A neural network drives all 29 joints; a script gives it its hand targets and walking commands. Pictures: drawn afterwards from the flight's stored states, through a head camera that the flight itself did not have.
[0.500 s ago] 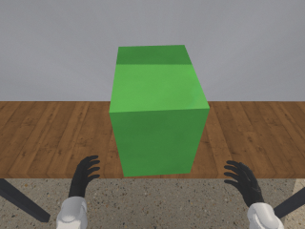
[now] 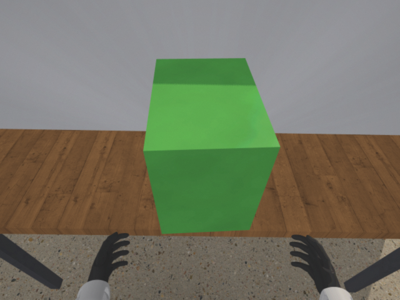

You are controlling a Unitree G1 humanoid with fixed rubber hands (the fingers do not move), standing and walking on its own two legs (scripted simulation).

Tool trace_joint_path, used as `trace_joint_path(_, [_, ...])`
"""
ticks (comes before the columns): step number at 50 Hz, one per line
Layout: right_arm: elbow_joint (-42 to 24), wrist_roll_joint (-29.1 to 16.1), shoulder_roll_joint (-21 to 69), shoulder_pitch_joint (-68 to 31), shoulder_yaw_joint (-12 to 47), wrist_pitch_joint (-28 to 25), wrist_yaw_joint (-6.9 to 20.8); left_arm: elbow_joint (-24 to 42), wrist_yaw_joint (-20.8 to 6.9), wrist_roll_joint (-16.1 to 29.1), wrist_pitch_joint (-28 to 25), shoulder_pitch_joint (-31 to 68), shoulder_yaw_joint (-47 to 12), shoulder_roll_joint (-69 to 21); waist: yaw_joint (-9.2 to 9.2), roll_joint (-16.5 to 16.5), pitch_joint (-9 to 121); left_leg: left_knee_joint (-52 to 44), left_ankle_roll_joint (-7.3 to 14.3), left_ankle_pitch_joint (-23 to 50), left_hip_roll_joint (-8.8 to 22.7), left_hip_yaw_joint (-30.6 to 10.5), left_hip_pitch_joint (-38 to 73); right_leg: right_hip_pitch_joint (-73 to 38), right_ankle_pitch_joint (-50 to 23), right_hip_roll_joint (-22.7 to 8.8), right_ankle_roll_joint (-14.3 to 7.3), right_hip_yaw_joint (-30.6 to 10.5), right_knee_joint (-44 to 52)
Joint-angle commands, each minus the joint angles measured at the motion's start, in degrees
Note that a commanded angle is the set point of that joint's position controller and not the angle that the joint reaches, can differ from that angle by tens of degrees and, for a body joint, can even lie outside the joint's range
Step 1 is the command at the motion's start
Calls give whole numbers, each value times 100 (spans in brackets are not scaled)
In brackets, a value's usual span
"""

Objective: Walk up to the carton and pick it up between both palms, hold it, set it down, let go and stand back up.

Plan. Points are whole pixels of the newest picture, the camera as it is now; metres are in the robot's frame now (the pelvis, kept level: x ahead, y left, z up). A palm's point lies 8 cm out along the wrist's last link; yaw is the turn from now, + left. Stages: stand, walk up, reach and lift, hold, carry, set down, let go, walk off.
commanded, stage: set down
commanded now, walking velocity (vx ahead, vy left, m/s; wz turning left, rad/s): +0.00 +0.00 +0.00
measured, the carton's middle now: (203, 145) +0.45 +0.04 +0.06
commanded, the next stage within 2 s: let go in 0.92 s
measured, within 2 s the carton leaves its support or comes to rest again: neither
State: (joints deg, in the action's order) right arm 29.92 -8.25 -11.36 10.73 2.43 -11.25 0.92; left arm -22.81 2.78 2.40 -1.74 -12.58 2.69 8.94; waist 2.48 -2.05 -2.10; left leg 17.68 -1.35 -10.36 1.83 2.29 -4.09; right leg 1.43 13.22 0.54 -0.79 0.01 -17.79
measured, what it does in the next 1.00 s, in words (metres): stands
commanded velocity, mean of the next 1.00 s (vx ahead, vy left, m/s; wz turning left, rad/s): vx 0.00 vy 0.00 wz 0.00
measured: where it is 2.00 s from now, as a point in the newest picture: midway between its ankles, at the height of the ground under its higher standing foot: outside the picture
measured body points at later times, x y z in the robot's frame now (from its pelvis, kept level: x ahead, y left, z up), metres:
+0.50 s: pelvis -0.01 +0.00 +0.00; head -0.02 +0.01 +0.45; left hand +0.16 +0.22 -0.07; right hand +0.18 -0.22 -0.06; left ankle -0.01 +0.13 -0.75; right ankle -0.04 -0.11 -0.75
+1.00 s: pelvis -0.01 +0.00 +0.00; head -0.01 +0.01 +0.45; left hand +0.17 +0.22 -0.09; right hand +0.16 -0.23 -0.08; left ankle -0.01 +0.13 -0.75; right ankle -0.04 -0.11 -0.75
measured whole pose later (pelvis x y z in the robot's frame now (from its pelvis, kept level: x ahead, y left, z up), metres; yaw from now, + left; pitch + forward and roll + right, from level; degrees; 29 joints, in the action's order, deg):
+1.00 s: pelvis -0.01 +0.00 +0.00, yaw -1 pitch -5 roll +0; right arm 37.7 1.2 -10.4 11.1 -1.2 -8.9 0.8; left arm -30.7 0.1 -0.2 7.7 -10.2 0.4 10.5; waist 0.4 -1.9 -3.9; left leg 20.8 -1.3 -11.7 2.0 3.1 -4.2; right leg 2.3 14.6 0.6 -0.7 -0.6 -21.6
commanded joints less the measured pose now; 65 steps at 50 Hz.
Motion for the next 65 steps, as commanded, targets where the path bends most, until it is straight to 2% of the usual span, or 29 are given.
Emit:
trace_joint_path(1, [-523, 177, -780, -465, -517, -260, 31, 1282, 51, 25, -204, 359, 28, 501, 95, 305, 853, 269, -137, 1984, -234, -3, 1052, 676, -1332, 101, -20, 93, 306])
trace_joint_path(3, [-82, 151, -828, -280, -433, -209, 23, 798, 5, 21, -23, 181, -187, 418, -133, 297, 524, 334, -204, 2267, -176, -43, 1282, 850, -1549, 145, -62, 196, 315])
trace_joint_path(4, [-124, 80, -808, -342, -394, -239, 60, 815, -8, 14, -27, 130, -143, 416, 5, 455, 697, 459, -239, 2385, -146, -41, 1261, 844, -1669, 133, -91, 159, 407])
trace_joint_path(5, [-724, -136, -943, -421, -570, -455, 153, 1842, 166, 129, -191, 140, -136, 453, 89, 580, 1032, 456, -305, 2607, -157, -73, 1300, 840, -1648, 179, -111, 280, 342])
trace_joint_path(6, [-280, -25, -980, -272, -561, -331, 98, 1155, 59, 14, 33, 138, -222, 463, -183, 526, 619, 378, -292, 2309, -140, -121, 1202, 903, -1241, 219, -72, 333, 379])
trace_joint_path(7, [93, 43, -793, -288, -380, -188, 81, 619, -28, -46, 186, -1, -266, 429, -10, 243, 256, 346, -202, 2057, -177, -51, 1126, 914, -1216, 160, -89, 193, 489])
trace_joint_path(8, [136, 130, -727, -368, -340, -56, 17, 116, -98, -77, 407, 23, -282, 424, -105, 55, 4, 317, -201, 1910, -126, -35, 1094, 948, -1106, 138, -49, 174, 516])
trace_joint_path(9, [-333, -16, -895, -389, -377, -146, 101, 842, -35, 25, 300, -40, -222, 387, 148, 230, 120, 268, -215, 1999, -137, -26, 999, 863, -1109, 220, -139, 224, 477])
trace_joint_path(11, [3, 179, -856, -220, -346, 39, 85, 357, -122, -132, 545, -168, -99, 381, -10, -12, -190, 152, -145, 1685, -155, -49, 874, 797, -861, 222, -105, 233, 537])
trace_joint_path(13, [13, 176, -997, -479, -443, 96, 151, 793, -16, -83, 488, 223, -227, 355, 0, 185, -110, 150, -258, 1749, -49, -38, 804, 841, -765, 197, -138, 205, 479])
trace_joint_path(14, [193, 349, -673, -269, -293, 232, 78, 196, -162, -137, 652, 174, -121, 419, -57, -55, -287, 103, -173, 1496, -102, -19, 663, 748, -766, 112, -125, 105, 551])
trace_joint_path(15, [-207, 247, -800, -458, -467, 93, 127, 789, -49, -108, 477, 407, -90, 452, 137, 57, 2, 46, -84, 1410, -187, 19, 770, 867, -810, 64, -57, 147, 500])
trace_joint_path(17, [85, 338, -714, -373, -364, 179, 87, 408, -89, -250, 657, 224, -29, 511, 58, 79, -150, 109, -74, 1422, -239, 94, 761, 723, -1164, 8, 4, 65, 451])
trace_joint_path(18, [-230, 171, -718, -522, -479, 125, 162, 1090, 15, -151, 449, 393, -144, 454, 71, 439, 254, 130, -132, 1610, -186, 39, 923, 712, -1288, -20, -29, 114, 375])
trace_joint_path(20, [-331, 277, -809, -382, -471, 48, 133, 1083, -9, -204, 407, 288, -43, 459, 80, 284, 441, 218, -139, 1745, -215, 54, 876, 635, -1498, 74, -14, 167, 294])
trace_joint_path(22, [248, 553, -521, -374, -490, 206, 8, 149, -168, -156, 614, 398, -149, 598, -203, 80, 48, 134, -46, 1020, -273, 152, 822, 863, -1121, -80, 101, 45, 471])
trace_joint_path(24, [239, 636, -525, -191, -457, 281, -55, 167, -197, -219, 707, 468, -47, 741, -321, 206, -11, 152, -14, 687, -275, 106, 891, 965, -665, -65, 71, 55, 415])
trace_joint_path(27, [29, 602, -474, -375, -486, 199, -22, 429, -174, -209, 615, 404, 69, 825, -100, 98, 132, 245, 8, 859, -307, 156, 792, 956, -863, -112, 139, 139, 297])
trace_joint_path(35, [399, 841, -482, -349, -464, 153, -104, -181, -288, -250, 800, 556, -77, 819, -304, 133, 98, 211, 35, 628, -243, 200, 858, 1117, -643, -71, 136, 141, 286])
trace_joint_path(37, [-4, 858, -599, -313, -601, 25, -49, 193, -211, -203, 741, 552, -69, 745, -134, 258, 315, 127, 8, 790, -164, 142, 671, 897, -648, 50, 69, 195, 143])
trace_joint_path(38, [112, 911, -639, -421, -662, 20, -51, -112, -246, -201, 804, 507, -77, 668, -286, -66, 58, 147, 2, 685, -187, 181, 651, 1155, -504, 79, 116, 208, 205])
trace_joint_path(39, [-3, 968, -508, -422, -570, 22, -63, -66, -266, -239, 836, 485, 13, 771, -137, -151, 147, 167, 8, 633, -211, 204, 684, 1221, -627, 23, 177, 178, 210])
trace_joint_path(42, [219, 926, -444, -263, -564, 99, -18, -265, -208, -282, 826, 575, -118, 686, -181, 197, -129, 166, -16, 677, -125, 119, 586, 1156, -445, 117, 20, 215, 174])
trace_joint_path(45, [182, 857, -410, -403, -440, 141, -14, -398, -304, -157, 844, 552, -100, 720, -157, -226, -123, 208, 57, 295, -152, 198, 544, 1208, -387, -39, 131, 195, 232])
trace_joint_path(55, [565, 915, -489, -313, -701, -124, 18, 54, -124, -353, 627, 626, -71, 785, -225, 692, 221, 381, -137, 1238, -118, 110, 847, 942, -983, 37, 15, 141, 83])
trace_joint_path(59, [708, 822, -613, -303, -660, -214, 52, -278, -163, -301, 603, 331, -56, 597, -180, 446, 488, 397, -125, 1736, -112, 83, 961, 910, -1637, 124, 69, 237, 47])
trace_joint_path(60, [667, 845, -652, -323, -649, -225, 39, -150, -189, -258, 578, 433, -145, 586, -349, 511, 566, 418, -150, 1645, -78, 71, 950, 826, -1426, 160, -26, 242, 13])
trace_joint_path(63, [743, 996, -676, -524, -599, -256, -46, -313, -276, -201, 550, 446, -141, 640, -299, -185, 422, 389, -67, 1633, -133, 122, 975, 908, -1797, 114, 116, 192, 63])
trace_joint_path(65, [651, 941, -625, -342, -439, -310, -73, -468, -338, -119, 525, 256, -58, 701, -105, -264, 309, 348, 12, 1536, -178, 171, 909, 859, -1811, 97, 174, 184, 53])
